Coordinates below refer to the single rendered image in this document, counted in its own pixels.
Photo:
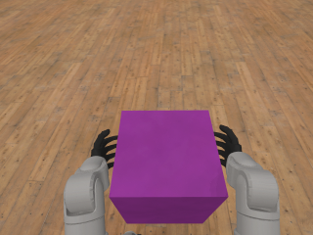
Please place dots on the robot left hand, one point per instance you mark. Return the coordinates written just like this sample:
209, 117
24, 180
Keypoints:
100, 149

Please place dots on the robot right hand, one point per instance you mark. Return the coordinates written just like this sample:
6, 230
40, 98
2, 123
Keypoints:
231, 146

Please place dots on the robot right forearm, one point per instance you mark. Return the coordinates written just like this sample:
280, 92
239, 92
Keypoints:
257, 196

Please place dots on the carton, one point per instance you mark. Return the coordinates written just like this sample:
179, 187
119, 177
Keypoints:
166, 168

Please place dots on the robot left forearm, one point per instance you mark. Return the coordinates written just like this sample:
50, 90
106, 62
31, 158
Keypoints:
84, 198

